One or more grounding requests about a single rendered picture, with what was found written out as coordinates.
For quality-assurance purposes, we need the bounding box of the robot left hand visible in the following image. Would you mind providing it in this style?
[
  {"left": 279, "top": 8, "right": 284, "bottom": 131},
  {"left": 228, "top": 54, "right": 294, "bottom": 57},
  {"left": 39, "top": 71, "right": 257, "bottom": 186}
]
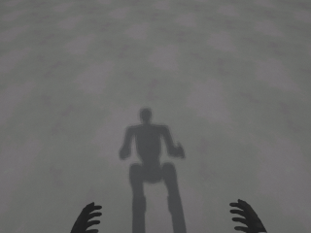
[{"left": 70, "top": 202, "right": 102, "bottom": 233}]

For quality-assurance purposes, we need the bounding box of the robot right hand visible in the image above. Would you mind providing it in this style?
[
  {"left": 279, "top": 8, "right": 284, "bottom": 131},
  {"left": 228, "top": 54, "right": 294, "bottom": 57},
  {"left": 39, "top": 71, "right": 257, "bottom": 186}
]
[{"left": 229, "top": 199, "right": 267, "bottom": 233}]

